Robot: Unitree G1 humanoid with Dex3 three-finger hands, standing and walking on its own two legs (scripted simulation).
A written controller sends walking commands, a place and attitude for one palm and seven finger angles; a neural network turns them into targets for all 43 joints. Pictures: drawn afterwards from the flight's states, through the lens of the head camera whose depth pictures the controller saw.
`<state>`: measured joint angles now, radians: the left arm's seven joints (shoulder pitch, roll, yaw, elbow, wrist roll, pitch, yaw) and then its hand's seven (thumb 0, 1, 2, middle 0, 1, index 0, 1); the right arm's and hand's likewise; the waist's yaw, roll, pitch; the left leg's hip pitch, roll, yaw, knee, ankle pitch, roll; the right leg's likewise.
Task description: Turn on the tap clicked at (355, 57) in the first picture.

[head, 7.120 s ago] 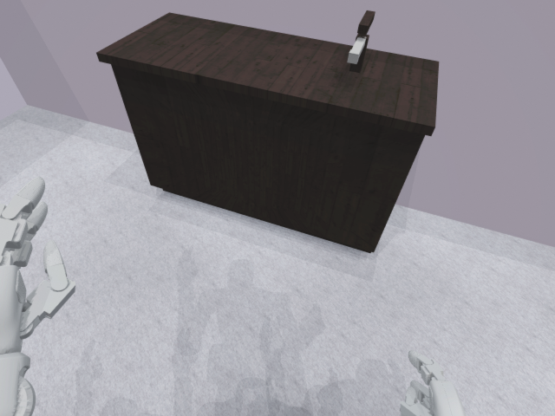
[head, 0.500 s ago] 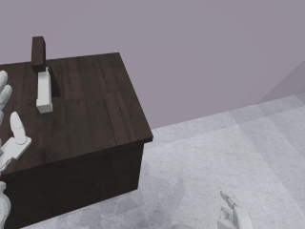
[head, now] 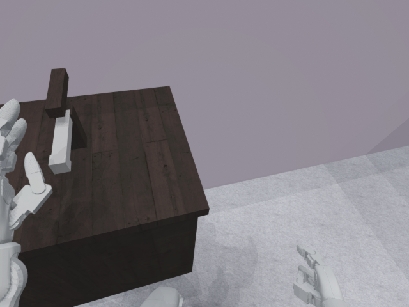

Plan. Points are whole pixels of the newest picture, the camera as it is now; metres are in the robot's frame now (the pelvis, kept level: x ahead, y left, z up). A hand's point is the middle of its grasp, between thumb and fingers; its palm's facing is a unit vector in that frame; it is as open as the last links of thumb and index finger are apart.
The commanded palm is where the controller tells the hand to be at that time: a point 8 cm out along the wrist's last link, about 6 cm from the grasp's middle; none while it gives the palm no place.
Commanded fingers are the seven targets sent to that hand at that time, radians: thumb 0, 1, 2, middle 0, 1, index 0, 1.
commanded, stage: come to a stop and stand still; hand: left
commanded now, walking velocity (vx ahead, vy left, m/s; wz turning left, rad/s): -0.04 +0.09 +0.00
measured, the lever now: (60, 163) +0.32 +0.32 +0.09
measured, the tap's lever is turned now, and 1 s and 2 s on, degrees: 0 0 0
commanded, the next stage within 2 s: look again from close up in 0.90 s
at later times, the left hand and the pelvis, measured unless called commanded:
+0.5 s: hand (32, 164) +0.26 +0.30 +0.16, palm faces +0.25 -0.90 -0.36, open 7.5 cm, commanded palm +0.20 +0.36 +0.19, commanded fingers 0.00 0.90 0.90 -0.20 -0.30 -0.20 -0.30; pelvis +0.03 +0.09 +0.01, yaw -2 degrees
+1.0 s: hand (6, 142) +0.28 +0.34 +0.18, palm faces +0.38 -0.85 -0.36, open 7.5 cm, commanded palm +0.22 +0.37 +0.19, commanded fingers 0.00 0.90 0.90 -0.20 -0.30 -0.20 -0.30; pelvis +0.06 +0.10 +0.01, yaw +0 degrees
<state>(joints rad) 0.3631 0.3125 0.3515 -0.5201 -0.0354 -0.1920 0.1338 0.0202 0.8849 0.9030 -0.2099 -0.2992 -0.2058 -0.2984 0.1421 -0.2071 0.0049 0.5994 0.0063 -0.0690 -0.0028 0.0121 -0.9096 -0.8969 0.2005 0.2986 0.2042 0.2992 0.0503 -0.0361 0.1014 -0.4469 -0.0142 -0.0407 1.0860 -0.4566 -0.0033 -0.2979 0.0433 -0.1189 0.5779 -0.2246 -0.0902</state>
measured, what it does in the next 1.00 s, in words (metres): steps to the left: left foot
